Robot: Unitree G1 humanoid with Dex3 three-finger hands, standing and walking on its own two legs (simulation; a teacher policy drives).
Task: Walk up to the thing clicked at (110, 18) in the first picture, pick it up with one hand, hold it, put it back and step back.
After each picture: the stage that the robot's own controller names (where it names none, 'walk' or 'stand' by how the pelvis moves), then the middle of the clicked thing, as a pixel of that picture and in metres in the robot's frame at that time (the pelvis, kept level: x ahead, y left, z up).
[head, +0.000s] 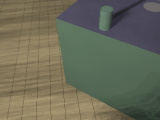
stand; (105, 18) +0.77 -0.11 +0.00
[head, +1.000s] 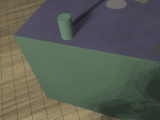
walk; (66, 26) +0.67 +0.13 +0.02
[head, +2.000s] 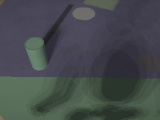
stand; (37, 54) +0.46 +0.19 +0.04
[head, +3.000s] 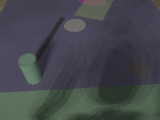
stand; (31, 69) +0.44 +0.22 +0.00
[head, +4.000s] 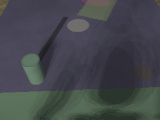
stand; (34, 69) +0.43 +0.21 +0.00
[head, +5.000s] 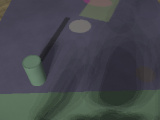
stand; (35, 71) +0.42 +0.21 +0.00
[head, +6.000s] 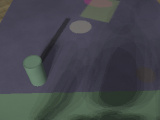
stand; (35, 71) +0.42 +0.21 +0.00
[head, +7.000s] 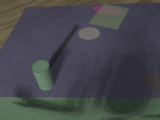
rise first; (43, 75) +0.42 +0.20 +0.00
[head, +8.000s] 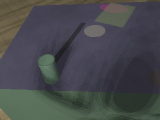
go down; (49, 69) +0.44 +0.19 +0.01
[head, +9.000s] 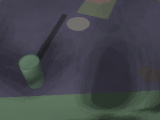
go down; (32, 72) +0.41 +0.18 +0.02
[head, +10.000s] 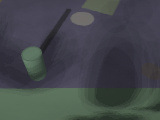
approach; (35, 64) +0.43 +0.18 +0.03
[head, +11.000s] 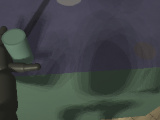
close; (19, 49) +0.45 +0.19 +0.07
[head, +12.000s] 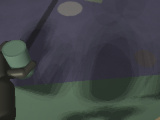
lift; (19, 60) +0.41 +0.20 +0.08
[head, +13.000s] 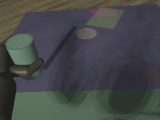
lift; (26, 57) +0.32 +0.17 +0.22
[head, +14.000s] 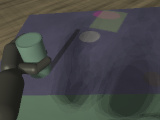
hold; (35, 56) +0.33 +0.15 +0.21
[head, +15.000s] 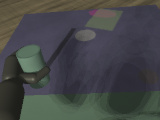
hold; (34, 67) +0.33 +0.16 +0.17
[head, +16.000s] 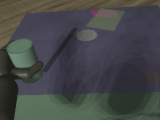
hold; (26, 61) +0.33 +0.18 +0.19
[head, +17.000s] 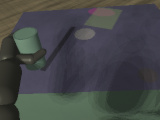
crouch; (31, 49) +0.38 +0.17 +0.20
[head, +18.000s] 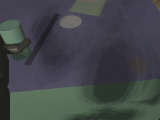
lower; (15, 40) +0.46 +0.20 +0.14
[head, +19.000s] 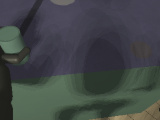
lower; (14, 46) +0.46 +0.20 +0.07
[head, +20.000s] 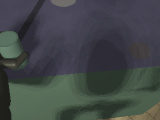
lower; (12, 51) +0.45 +0.20 +0.07
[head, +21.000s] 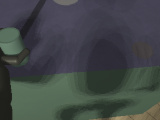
lower; (14, 48) +0.45 +0.20 +0.07
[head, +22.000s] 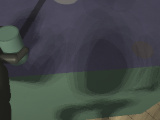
loosen; (13, 46) +0.46 +0.20 +0.07
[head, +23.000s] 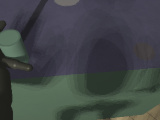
withdraw; (14, 49) +0.45 +0.20 +0.07
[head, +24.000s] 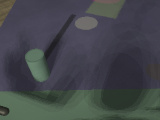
sink last; (38, 65) +0.43 +0.20 +0.04
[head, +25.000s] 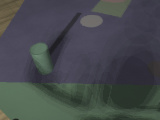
stand; (42, 59) +0.46 +0.21 +0.04
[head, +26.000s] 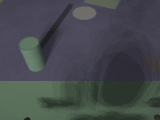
stand; (33, 54) +0.45 +0.20 +0.06
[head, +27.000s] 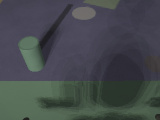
stand; (32, 54) +0.45 +0.20 +0.07
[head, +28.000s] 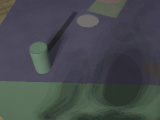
stand; (41, 58) +0.46 +0.19 +0.03
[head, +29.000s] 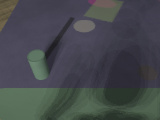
stand; (39, 65) +0.46 +0.20 +0.00
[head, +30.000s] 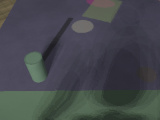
stand; (36, 67) +0.45 +0.21 +0.00
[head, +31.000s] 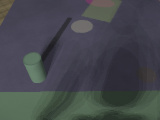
stand; (35, 68) +0.44 +0.21 +0.00
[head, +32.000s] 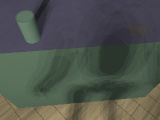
walk; (29, 27) +0.56 +0.22 +0.02
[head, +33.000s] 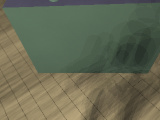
walk; out of the picture +0.91 +0.20 +0.02
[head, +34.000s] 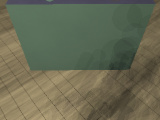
walk; out of the picture +1.10 +0.21 +0.01
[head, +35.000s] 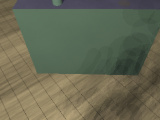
stand; out of the picture +1.05 +0.19 +0.00
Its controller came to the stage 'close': yes
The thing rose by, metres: 0.22
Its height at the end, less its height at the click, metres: +0.00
